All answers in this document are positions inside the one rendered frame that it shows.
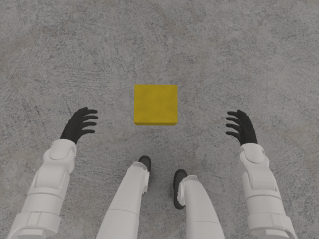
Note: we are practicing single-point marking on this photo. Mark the right robot hand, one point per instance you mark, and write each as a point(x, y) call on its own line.
point(246, 131)

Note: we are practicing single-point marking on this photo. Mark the carton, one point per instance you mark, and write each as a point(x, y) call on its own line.
point(155, 105)

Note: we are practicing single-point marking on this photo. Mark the right robot thigh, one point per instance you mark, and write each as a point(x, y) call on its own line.
point(201, 219)

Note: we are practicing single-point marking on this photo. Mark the robot thigh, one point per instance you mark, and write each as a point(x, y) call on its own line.
point(201, 219)
point(121, 220)

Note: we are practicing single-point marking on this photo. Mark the left robot hand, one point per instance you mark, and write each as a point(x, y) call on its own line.
point(73, 129)

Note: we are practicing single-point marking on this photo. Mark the left robot forearm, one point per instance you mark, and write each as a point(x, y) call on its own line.
point(40, 214)

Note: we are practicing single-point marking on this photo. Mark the right robot forearm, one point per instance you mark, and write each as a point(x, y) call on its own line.
point(266, 215)

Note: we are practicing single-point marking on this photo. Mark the left robot thigh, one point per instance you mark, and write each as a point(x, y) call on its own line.
point(121, 220)

